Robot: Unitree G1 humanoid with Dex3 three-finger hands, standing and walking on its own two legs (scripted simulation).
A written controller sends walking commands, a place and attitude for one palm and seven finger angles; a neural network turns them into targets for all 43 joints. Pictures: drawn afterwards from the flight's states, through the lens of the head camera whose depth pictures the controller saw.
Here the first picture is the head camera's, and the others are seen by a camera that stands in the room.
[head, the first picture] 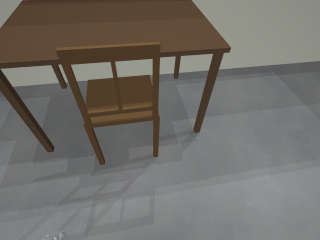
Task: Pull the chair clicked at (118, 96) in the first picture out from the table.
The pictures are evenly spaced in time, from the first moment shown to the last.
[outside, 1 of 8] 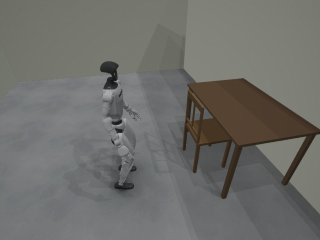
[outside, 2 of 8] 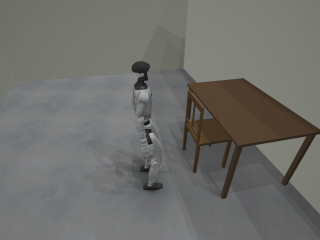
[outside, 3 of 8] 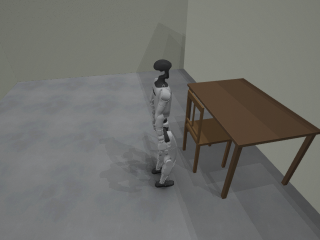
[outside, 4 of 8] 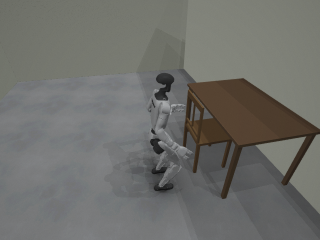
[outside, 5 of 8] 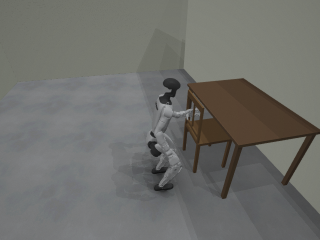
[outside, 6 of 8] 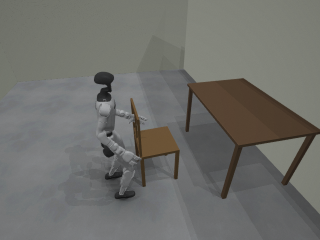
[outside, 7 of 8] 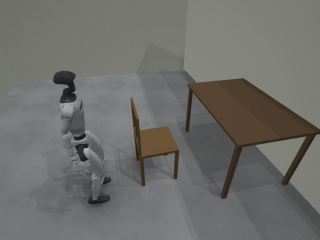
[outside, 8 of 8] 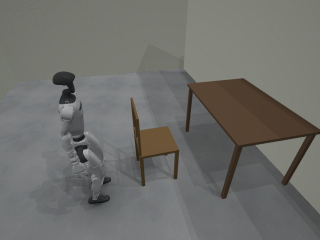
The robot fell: no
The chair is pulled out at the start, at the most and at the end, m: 0.00 0.61 0.61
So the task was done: yes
